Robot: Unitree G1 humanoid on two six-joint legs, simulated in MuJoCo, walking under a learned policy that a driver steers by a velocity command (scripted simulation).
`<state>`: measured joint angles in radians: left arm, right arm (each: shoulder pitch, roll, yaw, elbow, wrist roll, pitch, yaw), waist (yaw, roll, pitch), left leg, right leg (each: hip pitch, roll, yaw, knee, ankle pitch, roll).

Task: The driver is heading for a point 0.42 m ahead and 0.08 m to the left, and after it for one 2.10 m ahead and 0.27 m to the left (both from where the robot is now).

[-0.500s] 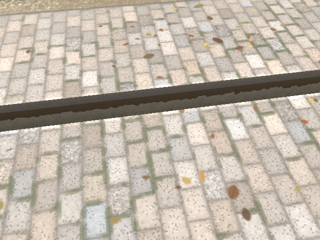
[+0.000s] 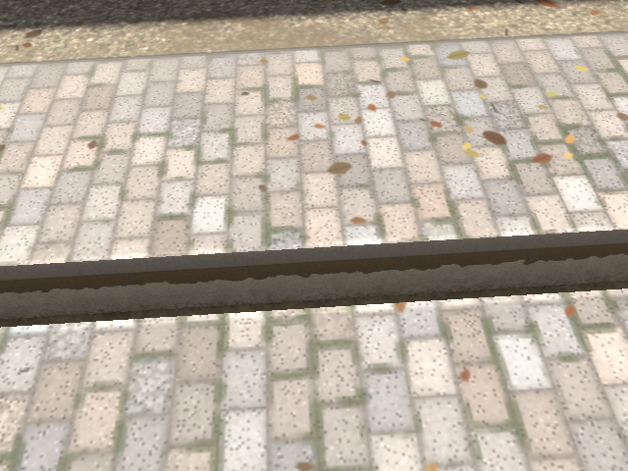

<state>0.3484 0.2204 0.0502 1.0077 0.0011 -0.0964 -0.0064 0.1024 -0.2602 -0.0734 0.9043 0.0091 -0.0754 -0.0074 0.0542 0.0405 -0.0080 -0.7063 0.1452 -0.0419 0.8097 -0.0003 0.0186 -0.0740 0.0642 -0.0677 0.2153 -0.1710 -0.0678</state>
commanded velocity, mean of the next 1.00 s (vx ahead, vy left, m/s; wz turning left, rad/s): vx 0.25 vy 0.00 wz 0.00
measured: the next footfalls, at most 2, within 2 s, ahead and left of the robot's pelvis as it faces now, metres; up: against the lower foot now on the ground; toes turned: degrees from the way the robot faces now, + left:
left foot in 0.22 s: +0.32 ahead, +0.16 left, +0.00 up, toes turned +4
right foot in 0.66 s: +0.45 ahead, -0.06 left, +0.00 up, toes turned +0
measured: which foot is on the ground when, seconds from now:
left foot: up 0.00-0.20, down 0.22-1.00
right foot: down 0.00-0.22, up 0.24-0.64, down 0.66-1.00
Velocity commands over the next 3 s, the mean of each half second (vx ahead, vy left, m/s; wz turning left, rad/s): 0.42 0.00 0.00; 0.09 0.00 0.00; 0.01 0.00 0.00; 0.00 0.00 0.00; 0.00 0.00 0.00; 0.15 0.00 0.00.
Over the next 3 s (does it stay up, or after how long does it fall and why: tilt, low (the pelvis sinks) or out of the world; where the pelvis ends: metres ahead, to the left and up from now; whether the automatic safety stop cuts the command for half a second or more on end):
stays up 0.44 0.02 -0.03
